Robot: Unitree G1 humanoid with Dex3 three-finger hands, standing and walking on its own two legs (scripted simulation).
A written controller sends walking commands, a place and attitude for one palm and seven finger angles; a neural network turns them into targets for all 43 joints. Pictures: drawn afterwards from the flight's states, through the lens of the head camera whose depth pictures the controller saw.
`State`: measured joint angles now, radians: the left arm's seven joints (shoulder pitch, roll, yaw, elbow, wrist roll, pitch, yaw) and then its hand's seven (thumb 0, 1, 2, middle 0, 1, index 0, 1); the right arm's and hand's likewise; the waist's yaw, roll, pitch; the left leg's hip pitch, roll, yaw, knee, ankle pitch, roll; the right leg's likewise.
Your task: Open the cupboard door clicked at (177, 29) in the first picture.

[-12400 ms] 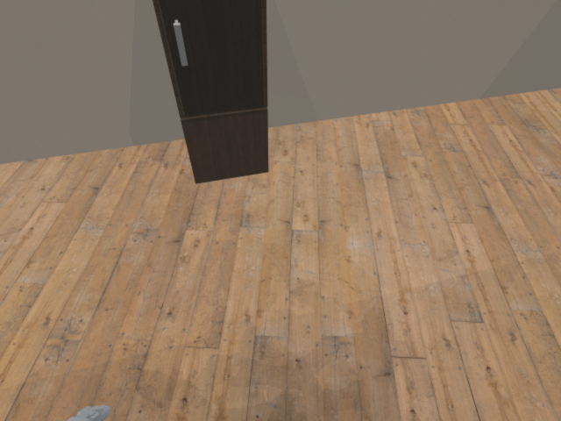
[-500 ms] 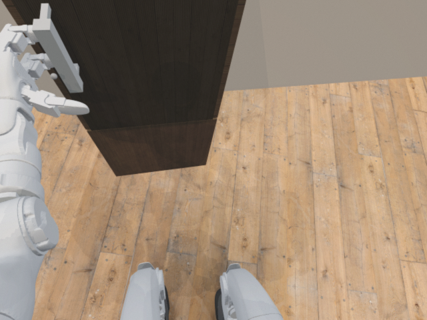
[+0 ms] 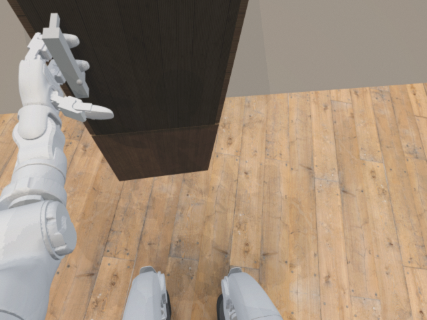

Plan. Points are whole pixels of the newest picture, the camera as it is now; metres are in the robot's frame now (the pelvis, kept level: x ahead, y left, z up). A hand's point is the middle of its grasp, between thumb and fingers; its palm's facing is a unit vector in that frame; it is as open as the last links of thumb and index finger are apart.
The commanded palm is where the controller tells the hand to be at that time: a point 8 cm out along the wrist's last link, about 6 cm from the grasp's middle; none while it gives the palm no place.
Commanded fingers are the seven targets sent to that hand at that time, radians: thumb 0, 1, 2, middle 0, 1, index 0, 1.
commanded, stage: slide the fingers in behind the handle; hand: left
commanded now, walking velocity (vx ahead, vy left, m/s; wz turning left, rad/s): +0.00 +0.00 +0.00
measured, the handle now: (69, 58) +0.58 +0.22 +0.07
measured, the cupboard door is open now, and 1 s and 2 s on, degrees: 0 0 40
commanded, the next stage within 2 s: close the thumb around the handle in 0.34 s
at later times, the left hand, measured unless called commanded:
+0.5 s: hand (76, 82) +0.52 +0.20 +0.07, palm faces +0.10 -0.99 -0.01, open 14.0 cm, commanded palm +0.50 +0.24 +0.06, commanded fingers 0.00 -0.28 0.40 -0.32 -1.22 -0.32 -1.22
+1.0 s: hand (72, 84) +0.52 +0.21 +0.07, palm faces +0.10 -0.99 -0.01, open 6.9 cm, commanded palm +0.50 +0.24 +0.06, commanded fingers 0.00 0.90 0.90 -0.40 -1.35 -0.40 -1.35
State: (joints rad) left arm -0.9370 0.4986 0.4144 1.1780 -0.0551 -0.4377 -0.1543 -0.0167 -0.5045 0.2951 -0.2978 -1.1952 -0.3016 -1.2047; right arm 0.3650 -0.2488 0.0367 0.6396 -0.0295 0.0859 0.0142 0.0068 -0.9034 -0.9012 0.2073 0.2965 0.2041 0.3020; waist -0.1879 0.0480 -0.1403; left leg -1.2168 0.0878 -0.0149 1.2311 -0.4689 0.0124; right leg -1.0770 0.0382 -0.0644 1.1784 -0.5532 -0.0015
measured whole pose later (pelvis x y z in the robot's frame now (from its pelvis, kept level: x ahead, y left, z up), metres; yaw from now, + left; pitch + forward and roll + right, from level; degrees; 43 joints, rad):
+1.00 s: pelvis +0.00 +0.01 +0.00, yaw +0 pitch +26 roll -5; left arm -0.93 0.51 0.41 1.17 -0.07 -0.44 -0.16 0.00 0.53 0.74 -0.36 -1.30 -0.35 -1.31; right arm 0.37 -0.24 0.04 0.65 -0.03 0.08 0.01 0.01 -0.90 -0.90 0.21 0.30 0.20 0.30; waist -0.18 0.05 -0.14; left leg -1.22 0.08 -0.02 1.23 -0.47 0.02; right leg -1.07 0.04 -0.06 1.17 -0.55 0.01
